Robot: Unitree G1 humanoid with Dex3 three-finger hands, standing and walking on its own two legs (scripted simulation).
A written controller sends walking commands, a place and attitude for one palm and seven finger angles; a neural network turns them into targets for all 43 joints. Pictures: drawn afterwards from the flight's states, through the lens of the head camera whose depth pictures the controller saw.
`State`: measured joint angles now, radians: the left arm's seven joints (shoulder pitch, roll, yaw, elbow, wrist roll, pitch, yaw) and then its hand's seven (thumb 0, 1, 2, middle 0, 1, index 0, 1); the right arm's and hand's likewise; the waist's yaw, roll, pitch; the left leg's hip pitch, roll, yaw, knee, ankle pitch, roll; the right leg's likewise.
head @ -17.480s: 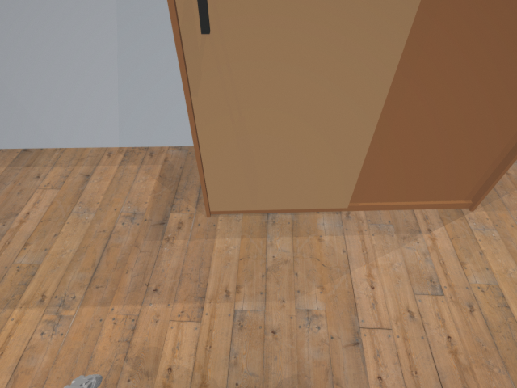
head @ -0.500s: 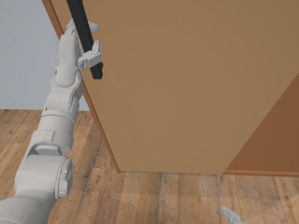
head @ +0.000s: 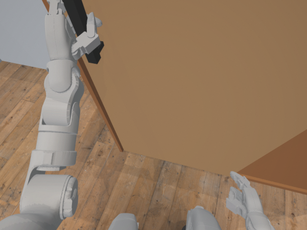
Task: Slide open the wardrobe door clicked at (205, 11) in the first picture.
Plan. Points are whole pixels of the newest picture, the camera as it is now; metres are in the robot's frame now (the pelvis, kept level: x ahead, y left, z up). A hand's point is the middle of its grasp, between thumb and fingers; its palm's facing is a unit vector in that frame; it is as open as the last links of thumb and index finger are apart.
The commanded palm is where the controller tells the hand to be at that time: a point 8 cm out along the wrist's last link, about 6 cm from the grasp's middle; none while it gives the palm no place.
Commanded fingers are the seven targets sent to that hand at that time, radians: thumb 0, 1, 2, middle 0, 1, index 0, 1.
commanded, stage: step sideways, sliding the door along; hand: left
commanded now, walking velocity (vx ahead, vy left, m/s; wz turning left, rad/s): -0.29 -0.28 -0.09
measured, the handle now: (83, 13) +0.46 +0.24 +0.24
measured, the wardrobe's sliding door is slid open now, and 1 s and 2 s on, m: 0.01 0.18 0.36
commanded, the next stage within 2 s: none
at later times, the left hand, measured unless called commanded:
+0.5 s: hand (119, 36) +0.43 +0.16 +0.22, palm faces +0.53 -0.84 -0.07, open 7.2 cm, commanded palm +0.38 +0.11 +0.22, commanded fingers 0.00 0.90 0.90 -0.45 -1.40 -0.45 -1.40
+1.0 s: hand (177, 49) +0.41 +0.04 +0.22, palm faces +0.37 -0.93 -0.01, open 7.4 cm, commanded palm +0.37 +0.02 +0.21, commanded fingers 0.00 0.90 0.90 -0.45 -1.40 -0.45 -1.40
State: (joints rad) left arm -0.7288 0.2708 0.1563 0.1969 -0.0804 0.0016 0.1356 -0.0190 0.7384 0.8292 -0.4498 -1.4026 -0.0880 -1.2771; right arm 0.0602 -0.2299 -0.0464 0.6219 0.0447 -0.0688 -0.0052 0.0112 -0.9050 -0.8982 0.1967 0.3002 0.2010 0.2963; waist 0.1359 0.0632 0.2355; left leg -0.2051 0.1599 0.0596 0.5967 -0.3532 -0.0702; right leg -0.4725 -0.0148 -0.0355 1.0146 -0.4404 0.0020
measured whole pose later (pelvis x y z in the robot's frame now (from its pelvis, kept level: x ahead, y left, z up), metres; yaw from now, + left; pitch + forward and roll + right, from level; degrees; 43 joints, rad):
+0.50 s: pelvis +0.08 -0.12 +0.01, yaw +4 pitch -2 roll -4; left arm -0.48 0.24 0.30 -0.15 -0.04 -0.03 0.17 -0.05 0.68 0.81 -0.45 -1.40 -0.10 -1.23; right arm 0.14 -0.24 -0.06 0.61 0.05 -0.14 0.02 0.01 -0.91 -0.90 0.20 0.30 0.20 0.30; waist 0.15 0.09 0.30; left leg -0.13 0.20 0.14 0.54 -0.34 -0.06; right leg -0.46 0.01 -0.08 0.91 -0.37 0.02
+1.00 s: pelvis +0.12 -0.14 +0.01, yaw +1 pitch -1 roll -3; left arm -0.11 0.08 0.09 -0.49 0.00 -0.05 0.18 -0.02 0.73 0.78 -0.45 -1.40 -0.05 -1.13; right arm 0.13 -0.20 -0.03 0.55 0.01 -0.16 0.05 0.01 -0.90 -0.90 0.20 0.30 0.21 0.30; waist 0.13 0.06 0.19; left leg -0.14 0.13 0.14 0.54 -0.37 -0.03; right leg -0.51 0.00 -0.06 1.11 -0.46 0.01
